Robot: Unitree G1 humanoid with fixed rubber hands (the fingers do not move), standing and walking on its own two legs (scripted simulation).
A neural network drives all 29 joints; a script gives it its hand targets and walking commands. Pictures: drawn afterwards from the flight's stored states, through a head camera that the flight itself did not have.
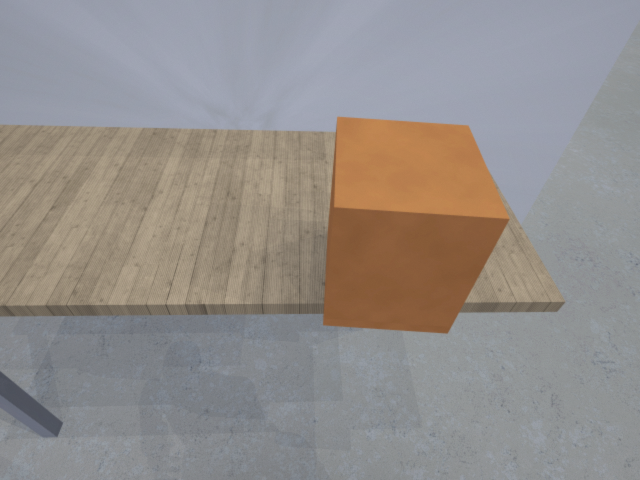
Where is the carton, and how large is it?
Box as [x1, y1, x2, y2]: [323, 117, 509, 333]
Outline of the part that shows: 337,117 327,235 323,324 447,333 509,218 468,125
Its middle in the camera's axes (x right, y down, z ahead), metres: +0.11 -0.01 +0.60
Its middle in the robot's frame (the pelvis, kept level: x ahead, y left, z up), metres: +0.48 -0.10 +0.06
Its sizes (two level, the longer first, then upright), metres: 0.210 0.200 0.250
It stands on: a table, 0.72 m high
